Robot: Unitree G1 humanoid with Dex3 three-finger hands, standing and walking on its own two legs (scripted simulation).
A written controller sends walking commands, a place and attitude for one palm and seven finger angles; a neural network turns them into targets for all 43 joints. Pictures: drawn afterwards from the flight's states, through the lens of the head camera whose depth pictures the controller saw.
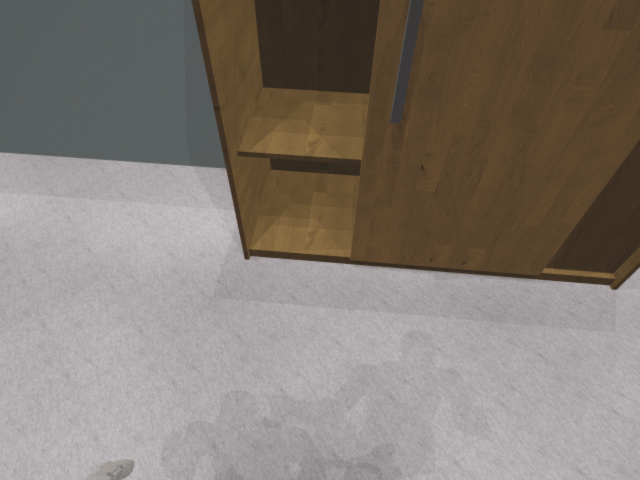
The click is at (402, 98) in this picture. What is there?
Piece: wardrobe's sliding door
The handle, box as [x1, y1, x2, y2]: [390, 0, 423, 123]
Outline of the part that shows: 423,0 410,0 390,115 390,122 400,122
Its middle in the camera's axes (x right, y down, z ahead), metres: +0.20 -0.42 +0.90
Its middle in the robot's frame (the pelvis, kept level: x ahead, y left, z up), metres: +0.98 -0.14 +0.09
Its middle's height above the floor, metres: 0.86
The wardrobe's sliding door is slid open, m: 0.41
